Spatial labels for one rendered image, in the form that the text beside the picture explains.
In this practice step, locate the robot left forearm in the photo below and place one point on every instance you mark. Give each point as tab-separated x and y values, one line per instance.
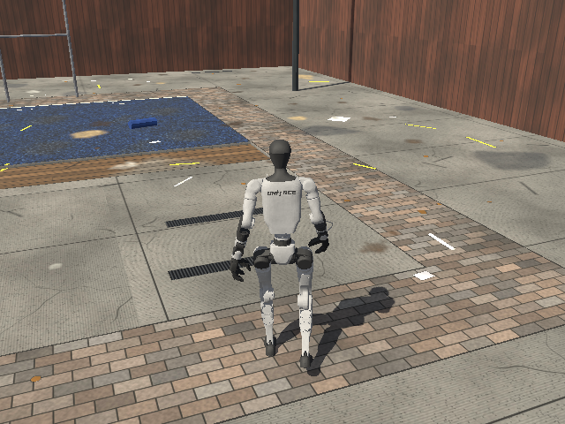
240	242

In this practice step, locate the robot right forearm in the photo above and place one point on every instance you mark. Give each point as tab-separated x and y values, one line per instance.
321	229

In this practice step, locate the robot foot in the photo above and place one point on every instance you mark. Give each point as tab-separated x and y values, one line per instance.
270	348
306	361

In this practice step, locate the robot left foot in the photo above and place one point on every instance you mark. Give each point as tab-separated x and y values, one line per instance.
270	348

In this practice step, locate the robot left hand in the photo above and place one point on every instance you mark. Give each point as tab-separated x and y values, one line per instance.
235	270

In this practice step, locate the robot right foot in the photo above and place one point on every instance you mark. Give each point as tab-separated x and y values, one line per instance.
306	361

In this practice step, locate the robot right hand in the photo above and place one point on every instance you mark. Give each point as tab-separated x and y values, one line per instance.
316	241

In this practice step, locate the robot right upper arm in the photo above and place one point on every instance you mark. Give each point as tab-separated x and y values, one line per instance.
313	199

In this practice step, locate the robot left upper arm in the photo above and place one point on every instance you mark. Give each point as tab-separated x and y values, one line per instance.
253	187

